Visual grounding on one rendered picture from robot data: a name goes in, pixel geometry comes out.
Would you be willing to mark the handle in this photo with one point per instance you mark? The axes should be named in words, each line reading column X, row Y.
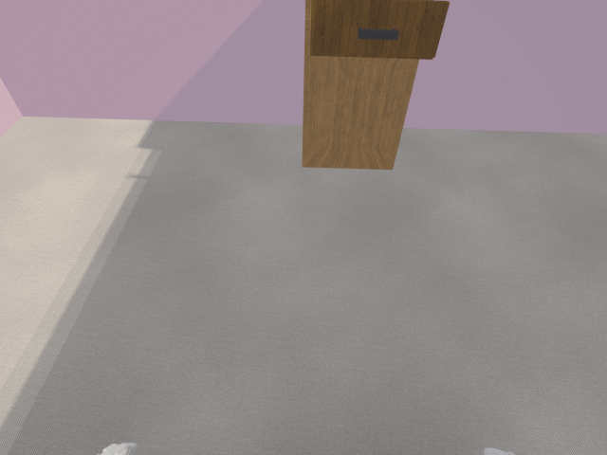
column 380, row 34

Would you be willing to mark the drawer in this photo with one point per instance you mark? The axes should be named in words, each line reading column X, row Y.
column 335, row 28

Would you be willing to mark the cabinet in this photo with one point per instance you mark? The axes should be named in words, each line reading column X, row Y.
column 353, row 108

